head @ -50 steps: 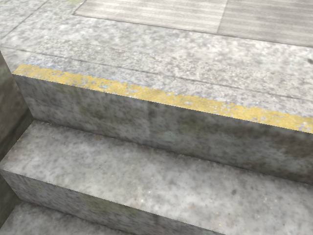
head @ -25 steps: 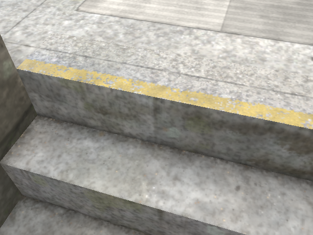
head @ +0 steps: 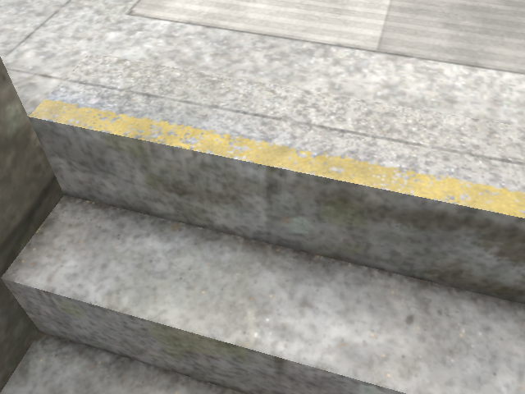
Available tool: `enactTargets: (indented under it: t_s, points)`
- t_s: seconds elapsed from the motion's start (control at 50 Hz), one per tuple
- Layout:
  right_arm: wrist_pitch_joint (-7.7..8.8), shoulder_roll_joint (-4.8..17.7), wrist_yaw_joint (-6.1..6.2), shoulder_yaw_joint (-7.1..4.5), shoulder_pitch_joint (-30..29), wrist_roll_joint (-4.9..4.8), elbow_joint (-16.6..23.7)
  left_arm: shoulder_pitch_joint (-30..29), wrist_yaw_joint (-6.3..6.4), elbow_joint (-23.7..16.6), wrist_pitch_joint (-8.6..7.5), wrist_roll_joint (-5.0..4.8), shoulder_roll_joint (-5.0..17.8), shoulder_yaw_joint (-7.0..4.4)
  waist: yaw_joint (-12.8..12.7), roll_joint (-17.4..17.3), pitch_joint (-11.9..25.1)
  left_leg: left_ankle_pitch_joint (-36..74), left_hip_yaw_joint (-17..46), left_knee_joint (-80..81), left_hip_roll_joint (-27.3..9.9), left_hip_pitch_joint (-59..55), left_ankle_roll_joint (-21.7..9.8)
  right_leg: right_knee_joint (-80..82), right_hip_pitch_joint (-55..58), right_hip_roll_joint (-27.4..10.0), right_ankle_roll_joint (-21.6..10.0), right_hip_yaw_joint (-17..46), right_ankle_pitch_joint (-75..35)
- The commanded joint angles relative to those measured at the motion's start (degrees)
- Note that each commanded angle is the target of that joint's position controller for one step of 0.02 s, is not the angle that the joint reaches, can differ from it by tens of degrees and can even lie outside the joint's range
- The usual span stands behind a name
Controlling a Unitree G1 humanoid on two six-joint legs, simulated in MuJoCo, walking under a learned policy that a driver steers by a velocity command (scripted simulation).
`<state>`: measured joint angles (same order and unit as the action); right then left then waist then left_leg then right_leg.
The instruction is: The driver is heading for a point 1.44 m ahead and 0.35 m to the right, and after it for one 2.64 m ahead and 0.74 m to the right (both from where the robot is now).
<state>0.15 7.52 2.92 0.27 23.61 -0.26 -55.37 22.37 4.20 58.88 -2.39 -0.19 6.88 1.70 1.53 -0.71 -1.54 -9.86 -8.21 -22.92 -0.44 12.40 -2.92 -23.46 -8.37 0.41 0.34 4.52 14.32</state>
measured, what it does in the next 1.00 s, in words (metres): walks ahead: right foot 0.26 m higher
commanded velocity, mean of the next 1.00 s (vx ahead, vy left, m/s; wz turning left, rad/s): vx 0.31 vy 0.00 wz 0.00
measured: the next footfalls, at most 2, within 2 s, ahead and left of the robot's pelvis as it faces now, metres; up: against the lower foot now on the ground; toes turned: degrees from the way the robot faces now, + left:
right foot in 0.94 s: +0.06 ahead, -0.09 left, +0.26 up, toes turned +7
right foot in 1.14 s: +0.02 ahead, -0.05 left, +0.00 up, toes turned -16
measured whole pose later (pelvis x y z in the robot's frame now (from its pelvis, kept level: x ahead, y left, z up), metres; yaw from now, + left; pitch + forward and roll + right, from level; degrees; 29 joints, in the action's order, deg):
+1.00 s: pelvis +0.11 +0.00 +0.01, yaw +0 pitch +7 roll +0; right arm 6.1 8.5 5.3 -3.7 39.7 4.2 -62.9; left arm -23.8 0.2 30.2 -0.1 2.8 1.9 4.9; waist 14.5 -0.4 -1.7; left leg -10.0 -5.2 -8.3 1.1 5.7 -2.6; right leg -108.0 -51.9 4.6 -5.8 -2.9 27.7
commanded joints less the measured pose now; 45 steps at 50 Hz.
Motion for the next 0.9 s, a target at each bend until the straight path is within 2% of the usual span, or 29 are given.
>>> enactTargets:
  t_s: [0.02, 0.04, 0.06, 0.16, 0.22, 0.26, 0.3, 0.34, 0.38, 0.4, 0.44, 0.46, 0.48, 0.5, 0.52, 0.54, 0.56, 0.58, 0.6, 0.62, 0.64, 0.66, 0.68, 0.72, 0.74, 0.76, 0.82, 0.86, 0.9]
  points:
    - [0.47, 3.8, 0.0, -0.58, 5.9, 0.15, 1.4, 5.4, -0.19, -0.7, -0.05, 0.11, 3.6, -0.64, -0.2, 0.1, -4.5, -1.2, 8.9, 6.0, -8.2, -3.7, -1.0, 5.4, -7.1, -5.3, -5.3, 4.0, -0.9]
    - [0.08, 2.9, 0.01, -0.51, 5.1, 0.9, 1.8, 4.4, 0.34, -1.2, 0.17, -0.66, 2.2, -0.34, -0.3, -0.6, -3.1, -0.5, 8.6, 5.7, -7.9, -4.0, -0.5, 5.5, -6.2, -5.4, -5.9, 4.0, -2.9]
    - [0.0, 3.6, 0.1, -0.7, 4.8, 1.41, 2.2, 4.1, 0.71, -1.4, 0.33, -1.01, 3.2, -0.45, 0.0, -0.1, -3.0, -0.6, 8.4, 6.0, -7.8, -3.9, -0.1, 4.9, -6.1, -5.3, -5.9, 3.7, -3.2]
    - [-0.18, 3.8, 0.39, -0.9, 5.4, 1.03, 2.5, 4.6, 0.99, -1.6, 0.41, -0.61, 3.5, -0.56, -0.3, -0.1, -2.6, -2.0, 8.4, 6.2, -7.3, -4.1, -0.2, 4.8, -5.5, -5.3, -5.9, 3.6, -1.8]
    - [-0.36, 5.7, 0.33, -2.43, 4.2, 1.15, 2.9, 3.9, 0.9, -2.0, 0.78, -0.94, 5.2, -1.3, -0.1, -0.1, -4.2, -14.0, 8.4, 4.5, -6.0, -1.0, -1.9, 1.9, -8.3, -3.6, -8.2, 2.9, 8.2]
    - [-0.42, 4.8, -0.02, -2.36, 2.5, 1.17, 3.9, 3.2, 0.74, -2.7, 0.98, -0.91, 6.2, -1.48, -0.9, 1.6, -5.9, -17.1, 7.0, 1.2, -5.0, 5.7, -3.0, 2.0, -8.5, -4.5, -11.2, 5.8, 14.0]
    - [0.39, 3.5, -0.51, -1.82, -0.1, 1.02, 5.4, 2.7, 0.27, -3.3, 1.35, -1.18, 9.1, -2.71, -2.1, 5.0, -6.3, -14.7, 4.4, -4.5, -3.5, 12.1, -3.5, 4.8, -7.2, -7.5, -14.1, 10.9, 19.3]
    - [1.85, 3.4, -1.77, -1.14, 0.3, 1.96, 5.8, 3.8, 0.04, -2.8, 1.05, -0.53, 9.0, -3.31, -2.8, 8.4, -4.6, -12.7, 2.6, -8.8, -2.6, 15.8, -2.4, 6.4, -4.0, -9.7, -16.6, 15.1, 21.9]
    - [2.78, 3.6, -1.96, -1.02, 1.9, 1.26, 5.1, 0.2, -0.62, -3.9, 0.85, -0.42, 7.6, -3.23, -1.8, 8.0, -3.4, -11.0, 4.1, -7.3, -3.3, 12.6, -1.4, 3.8, -5.1, -8.2, -16.8, 12.9, 14.3]
    - [3.14, 5.4, -2.04, -1.58, 4.6, 1.67, 4.5, -2.1, -0.86, -4.6, 0.64, -0.94, 6.4, -2.86, 0.2, 4.0, -2.6, -10.7, 6.4, -2.4, -4.5, 6.7, -1.3, -0.8, -7.9, -5.7, -16.2, 9.2, 10.0]
    - [3.18, 10.3, -1.23, -3.54, 11.6, 2.21, 2.0, -2.3, -1.85, -3.9, -0.53, -1.97, 4.4, -2.64, 2.5, -12.4, 1.3, -4.7, 20.7, 8.9, -11.5, -11.4, -4.7, -19.2, -19.3, -0.9, -13.7, -1.3, 1.3]
    - [2.64, 9.9, -1.14, -4.04, 15.2, 2.35, 0.7, -1.1, -2.79, -3.4, -1.32, -1.66, 4.8, -2.84, 3.7, -13.0, 1.8, -1.3, 27.6, 11.6, -14.9, -19.3, -7.4, -27.1, -27.3, 0.0, -12.7, -3.2, 3.9]
    - [3.16, 11.2, -0.25, -4.55, 18.6, 1.98, -0.9, -2.6, -3.47, -2.3, -2.41, -0.75, 7.0, -3.89, 5.5, -7.9, 0.0, 12.2, 32.0, 13.6, -20.7, -22.7, -9.7, -44.1, -36.1, 0.4, -10.1, -5.0, 4.3]
    - [3.48, 10.3, -0.1, -4.43, 18.1, 3.04, -1.6, -2.4, -3.49, -1.8, -2.77, -0.39, 5.6, -4.26, 4.4, -2.1, 2.1, 21.5, 29.8, 11.5, -21.9, -21.4, -12.0, -69.2, -37.5, 0.5, -7.6, -4.1, 4.4]
    - [4.07, 10.8, -0.3, -4.69, 14.8, 3.94, -1.5, -4.7, -3.16, -3.9, -3.5, -0.07, 3.0, -4.26, 3.0, 0.1, 2.6, 21.2, 24.8, 9.3, -20.5, -18.8, -12.7, -90.3, -43.8, 0.8, -7.3, -0.9, 2.0]
    - [4.48, 10.8, -0.6, -4.79, 10.3, 4.89, -2.2, -13.0, -2.56, -9.8, -4.09, -0.02, 0.0, -3.36, 2.2, -0.2, 0.6, 19.6, 20.5, 8.6, -20.0, -18.2, -13.1, -104.0, -52.9, 0.0, -7.3, -1.2, 1.3]
    - [5.32, 8.9, -1.07, -4.25, 9.5, 5.08, -3.3, -18.9, -2.21, -14.7, -4.15, 0.08, -1.7, -2.52, 2.5, -0.5, 0.1, 15.3, 18.2, 8.2, -19.3, -19.9, -12.5, -114.2, -61.7, 0.4, -8.5, -0.3, 2.5]
    - [5.5, 7.2, -1.15, -3.57, 9.0, 5.47, -3.9, -21.5, -2.36, -18.0, -4.38, 0.71, -0.8, -2.16, 1.8, 0.3, -1.2, 9.2, 15.8, 9.2, -17.8, -21.8, -10.5, -112.5, -67.8, -0.9, -9.5, -0.2, 4.8]
    - [5.53, 4.0, -1.38, -2.56, 8.2, 5.4, -4.6, -23.6, -2.42, -19.6, -4.44, 0.08, -0.1, -1.86, 2.3, -0.2, -3.4, 9.0, 14.8, 10.3, -17.1, -19.8, -10.2, -116.8, -71.8, -0.5, -10.9, -0.8, 8.0]
    - [5.76, 4.2, -1.52, -2.25, 8.6, 4.92, -5.4, -25.5, -2.6, -22.0, -4.07, -0.01, -1.4, -0.95, 1.8, -1.3, -4.3, 7.3, 15.6, 11.4, -18.0, -19.1, -10.6, -121.3, -76.3, -0.4, -11.4, -1.6, 11.6]
    - [5.99, 2.9, -0.37, -1.82, 18.7, 4.75, -8.5, -30.0, -2.5, -21.8, -4.14, 1.93, 0.3, -0.96, 8.5, -0.1, -1.7, 22.7, 19.1, 3.8, -14.9, -36.7, -11.4, -124.2, -88.3, 1.3, -10.4, -3.2, 15.5]
    - [6.21, 4.6, 1.55, -2.02, 27.8, 5.11, -11.1, -31.1, -2.97, -22.7, -4.31, 3.38, 0.5, -0.79, 11.8, -1.8, 3.6, 40.9, 23.2, -2.2, -15.5, -52.7, -12.8, -122.9, -95.8, 1.4, -8.6, -3.7, 17.9]
    - [6.37, 7.5, 3.01, -2.61, 29.9, 6.15, -11.5, -31.3, -3.65, -23.2, -4.08, 2.95, 1.2, -0.91, 11.9, -2.9, 8.0, 48.2, 24.9, -4.1, -17.3, -60.1, -13.6, -121.2, -98.3, 0.9, -7.3, -3.6, 21.2]
    - [6.83, 9.0, 4.58, -3.44, 29.1, 6.33, -11.1, -34.2, -5.09, -25.1, -2.8, 2.35, -0.4, -0.14, 10.2, -0.5, 12.9, 41.7, 26.8, -2.2, -18.9, -60.7, -14.2, -114.4, -94.3, -0.7, -6.9, -2.8, 24.4]
    - [7.04, 7.6, 4.88, -3.15, 26.6, 5.75, -10.8, -36.8, -5.82, -26.7, -1.84, 2.76, -1.2, 0.48, 8.7, 1.2, 12.8, 36.1, 26.7, 0.7, -18.2, -57.0, -13.5, -107.8, -89.7, -1.8, -6.4, -3.5, 22.2]
    - [7.52, 7.6, 4.96, -3.2, 25.2, 5.27, -10.3, -38.3, -6.16, -27.5, -1.01, 2.96, -1.6, 0.73, 8.0, -0.1, 12.0, 32.7, 26.7, 3.3, -18.0, -53.7, -13.3, -103.7, -86.5, -2.1, -5.9, -4.7, 21.3]
    - [8.69, 8.5, 4.43, -3.75, 23.9, 4.3, -10.5, -42.7, -5.91, -28.8, 0.91, 3.27, -1.2, 0.99, 7.4, -1.8, 12.6, 35.6, 25.1, 6.0, -19.0, -53.8, -12.6, -95.7, -82.1, -3.4, -4.8, -4.6, 17.5]
    - [7.91, 7.7, 3.86, -4.27, 25.2, 4.8, -9.9, -46.0, -4.99, -29.8, 0.96, 3.11, -0.9, 1.0, 9.0, -3.3, 16.4, 35.3, 23.7, 5.7, -18.9, -57.8, -13.0, -95.6, -80.8, -3.1, -4.4, -3.4, 15.8]
    - [7.32, 6.9, 3.55, -4.5, 24.9, 5.33, -8.6, -49.5, -4.63, -31.8, 1.01, 2.95, -1.6, 1.5, 9.4, -2.6, 16.1, 33.3, 22.7, 6.5, -18.8, -57.2, -13.7, -92.0, -79.6, -3.2, -4.0, -1.9, 17.0]
Over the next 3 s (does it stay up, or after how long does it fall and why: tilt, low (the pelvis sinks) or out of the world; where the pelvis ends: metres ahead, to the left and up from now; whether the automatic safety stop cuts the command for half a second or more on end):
stays up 0.40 0.01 0.30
